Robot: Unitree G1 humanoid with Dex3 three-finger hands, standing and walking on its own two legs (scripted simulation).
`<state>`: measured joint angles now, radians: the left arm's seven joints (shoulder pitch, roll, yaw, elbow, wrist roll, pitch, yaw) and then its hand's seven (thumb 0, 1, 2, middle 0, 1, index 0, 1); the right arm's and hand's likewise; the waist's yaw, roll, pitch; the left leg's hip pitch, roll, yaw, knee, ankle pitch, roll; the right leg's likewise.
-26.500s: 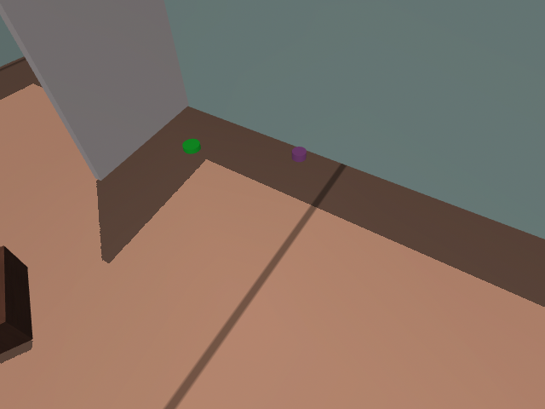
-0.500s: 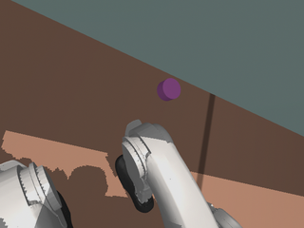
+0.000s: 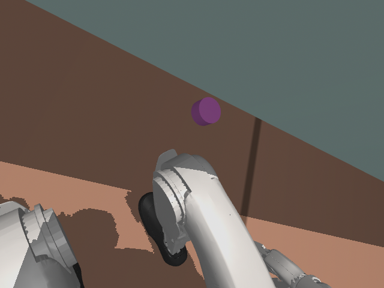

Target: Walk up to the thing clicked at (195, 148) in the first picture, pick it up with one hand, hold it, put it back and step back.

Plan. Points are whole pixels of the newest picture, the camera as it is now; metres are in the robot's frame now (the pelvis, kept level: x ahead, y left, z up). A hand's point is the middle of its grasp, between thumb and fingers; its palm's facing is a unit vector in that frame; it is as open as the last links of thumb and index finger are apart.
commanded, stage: rest palm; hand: left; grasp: from above
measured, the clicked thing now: out of the picture +0.46 +0.33 -0.29
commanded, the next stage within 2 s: close in 0.30 s
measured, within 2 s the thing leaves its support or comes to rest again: neither
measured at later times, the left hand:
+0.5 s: hand out of the picture +0.44 +0.32 -0.27, palm faces -0.44 -0.18 -0.88, open 13.5 cm
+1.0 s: hand out of the picture +0.45 +0.32 -0.27, palm faces -0.43 -0.17 -0.89, open 12.3 cm
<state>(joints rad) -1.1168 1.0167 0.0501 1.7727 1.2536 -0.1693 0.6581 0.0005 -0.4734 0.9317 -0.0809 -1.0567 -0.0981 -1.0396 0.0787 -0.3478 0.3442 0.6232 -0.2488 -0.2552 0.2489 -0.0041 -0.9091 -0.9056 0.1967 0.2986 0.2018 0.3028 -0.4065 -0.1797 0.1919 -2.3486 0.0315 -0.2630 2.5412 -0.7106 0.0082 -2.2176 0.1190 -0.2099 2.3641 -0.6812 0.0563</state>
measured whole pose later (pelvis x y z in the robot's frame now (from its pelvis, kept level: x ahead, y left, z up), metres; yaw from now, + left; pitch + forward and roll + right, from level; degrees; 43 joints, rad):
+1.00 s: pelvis +0.00 +0.00 +0.01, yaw -1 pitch +27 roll -16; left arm -1.10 1.06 0.04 1.76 1.22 -0.19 0.65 0.00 -0.22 0.77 -0.20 -1.03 -0.26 -0.98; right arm 0.08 -0.36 0.39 0.61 -0.25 -0.25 0.24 0.00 -0.90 -0.90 0.20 0.30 0.20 0.30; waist -0.42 -0.20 0.23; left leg -2.32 0.04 -0.29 2.53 -0.72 0.00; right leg -2.19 0.13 -0.23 2.33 -0.67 0.06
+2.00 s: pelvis -0.01 +0.00 +0.01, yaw -1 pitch +26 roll -16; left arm -1.10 1.06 0.02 1.75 1.19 -0.16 0.63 -0.03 -0.15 0.60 -0.37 -0.78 -0.55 -0.78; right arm 0.08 -0.36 0.40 0.58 -0.25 -0.24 0.23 0.00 -0.91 -0.90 0.20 0.30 0.20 0.30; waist -0.42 -0.19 0.22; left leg -2.32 0.04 -0.29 2.53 -0.71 0.01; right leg -2.19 0.13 -0.23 2.33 -0.66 0.06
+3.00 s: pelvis +0.00 -0.01 +0.02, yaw +6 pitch +32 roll -10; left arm -0.99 0.79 0.03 1.35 1.17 -0.11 0.28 0.00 -0.19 0.59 -0.41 -0.76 -0.62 -0.73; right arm 0.18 -0.31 0.16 0.65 -0.13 -0.05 0.14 0.00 -0.91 -0.90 0.20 0.30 0.20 0.30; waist -0.27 -0.01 -0.01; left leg -2.35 0.02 -0.17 2.42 -0.65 0.00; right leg -2.25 0.08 -0.14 2.33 -0.67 0.02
